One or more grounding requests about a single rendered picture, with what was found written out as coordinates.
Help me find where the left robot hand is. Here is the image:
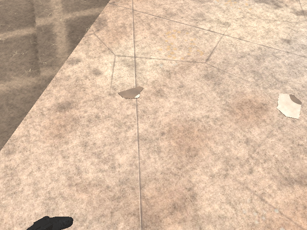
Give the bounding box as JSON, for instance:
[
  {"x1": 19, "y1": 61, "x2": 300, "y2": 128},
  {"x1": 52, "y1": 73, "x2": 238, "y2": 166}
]
[{"x1": 27, "y1": 216, "x2": 73, "y2": 230}]

